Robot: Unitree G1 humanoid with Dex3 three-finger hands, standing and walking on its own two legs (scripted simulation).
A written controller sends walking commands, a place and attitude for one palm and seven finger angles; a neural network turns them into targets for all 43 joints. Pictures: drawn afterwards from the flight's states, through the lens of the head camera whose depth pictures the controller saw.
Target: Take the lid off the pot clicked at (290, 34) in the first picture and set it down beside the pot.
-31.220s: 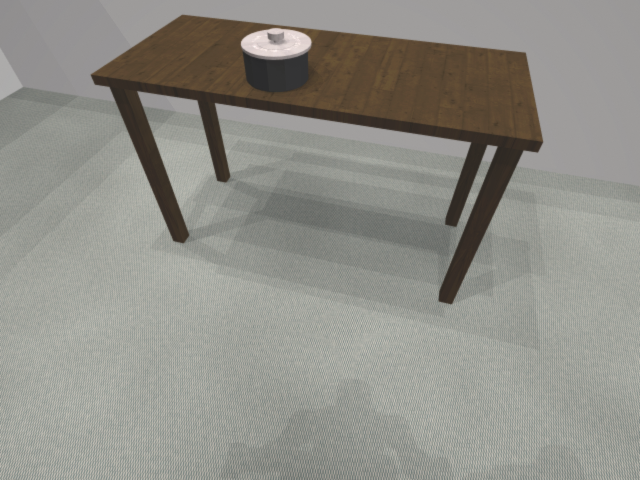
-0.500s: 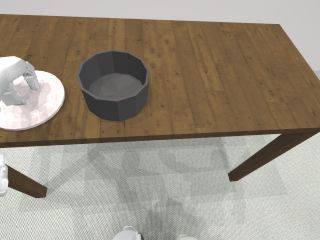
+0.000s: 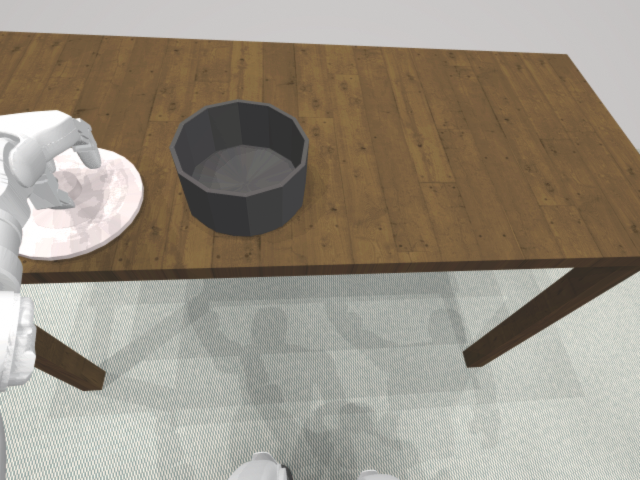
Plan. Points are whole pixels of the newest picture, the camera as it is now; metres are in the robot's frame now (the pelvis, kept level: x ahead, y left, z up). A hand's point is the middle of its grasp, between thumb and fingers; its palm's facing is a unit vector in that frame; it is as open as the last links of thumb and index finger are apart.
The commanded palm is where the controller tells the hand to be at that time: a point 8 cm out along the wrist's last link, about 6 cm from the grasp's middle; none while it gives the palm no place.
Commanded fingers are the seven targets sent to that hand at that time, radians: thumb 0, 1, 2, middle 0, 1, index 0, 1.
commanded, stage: open the fingers wide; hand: left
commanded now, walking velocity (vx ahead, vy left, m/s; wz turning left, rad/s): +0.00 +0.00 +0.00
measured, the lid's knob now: (61, 187) +0.49 +0.33 +0.04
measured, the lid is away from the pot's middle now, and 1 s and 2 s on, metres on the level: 0.24 0.24 0.24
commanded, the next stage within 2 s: raise the empty hand in 0.36 s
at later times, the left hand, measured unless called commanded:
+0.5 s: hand (49, 181) +0.47 +0.32 +0.08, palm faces -0.42 -0.09 -0.90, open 11.0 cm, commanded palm +0.49 +0.31 +0.14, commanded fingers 0.00 -0.07 0.77 -0.40 -0.76 -0.40 -0.76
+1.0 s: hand (19, 139) +0.48 +0.32 +0.13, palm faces -0.36 -0.11 -0.93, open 11.1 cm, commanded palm +0.49 +0.31 +0.19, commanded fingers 0.00 -0.07 0.77 -0.40 -0.76 -0.40 -0.76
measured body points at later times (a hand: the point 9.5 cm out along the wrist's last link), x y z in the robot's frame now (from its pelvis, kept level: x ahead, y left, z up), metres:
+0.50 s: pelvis +0.00 +0.00 +0.00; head +0.09 +0.02 +0.44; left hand +0.48 +0.32 +0.13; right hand +0.01 -0.29 -0.11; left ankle +0.05 +0.04 -0.71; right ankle -0.01 -0.15 -0.71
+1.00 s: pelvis +0.01 +0.00 +0.01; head +0.08 +0.02 +0.45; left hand +0.49 +0.33 +0.19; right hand +0.04 -0.28 -0.10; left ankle +0.05 +0.04 -0.71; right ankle -0.01 -0.15 -0.71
